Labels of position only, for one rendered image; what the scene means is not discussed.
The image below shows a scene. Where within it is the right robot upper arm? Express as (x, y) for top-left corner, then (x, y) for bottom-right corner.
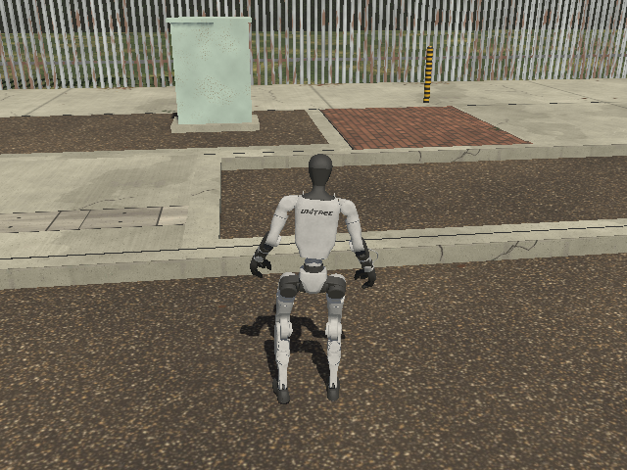
(338, 198), (364, 253)

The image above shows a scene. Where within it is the left robot forearm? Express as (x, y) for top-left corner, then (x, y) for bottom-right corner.
(254, 231), (273, 262)

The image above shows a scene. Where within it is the left robot foot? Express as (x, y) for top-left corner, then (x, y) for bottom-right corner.
(272, 377), (290, 403)

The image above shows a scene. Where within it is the right robot hand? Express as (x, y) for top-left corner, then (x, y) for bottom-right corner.
(354, 268), (376, 289)

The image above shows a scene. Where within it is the left robot hand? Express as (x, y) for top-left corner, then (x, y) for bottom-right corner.
(250, 256), (271, 278)

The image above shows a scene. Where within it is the right robot forearm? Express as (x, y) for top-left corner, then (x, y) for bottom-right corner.
(355, 237), (374, 272)

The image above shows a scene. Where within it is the humanoid robot head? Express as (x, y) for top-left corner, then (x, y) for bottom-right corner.
(302, 154), (335, 201)

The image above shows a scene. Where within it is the left robot upper arm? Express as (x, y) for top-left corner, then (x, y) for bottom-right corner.
(265, 195), (298, 247)

